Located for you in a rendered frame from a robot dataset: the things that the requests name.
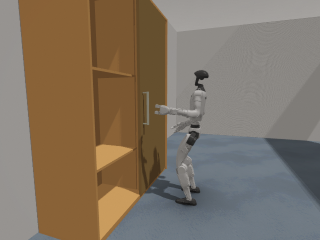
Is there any handle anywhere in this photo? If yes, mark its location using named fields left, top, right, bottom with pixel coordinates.
left=142, top=91, right=149, bottom=125

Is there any robot right foot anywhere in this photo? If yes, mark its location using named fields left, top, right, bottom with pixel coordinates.
left=181, top=186, right=200, bottom=194

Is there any right robot hand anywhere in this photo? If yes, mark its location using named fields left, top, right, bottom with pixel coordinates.
left=171, top=122, right=186, bottom=133

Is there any left robot hand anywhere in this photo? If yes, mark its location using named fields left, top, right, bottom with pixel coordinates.
left=154, top=104, right=170, bottom=115

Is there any robot left forearm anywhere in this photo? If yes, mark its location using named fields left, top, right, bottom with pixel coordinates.
left=169, top=107, right=199, bottom=118

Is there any left robot shin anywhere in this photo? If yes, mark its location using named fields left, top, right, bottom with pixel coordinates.
left=175, top=166, right=192, bottom=201

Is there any robot right forearm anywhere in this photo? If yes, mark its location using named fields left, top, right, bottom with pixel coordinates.
left=184, top=120, right=194, bottom=127

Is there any robot left upper arm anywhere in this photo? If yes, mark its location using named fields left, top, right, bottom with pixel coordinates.
left=192, top=90, right=203, bottom=119

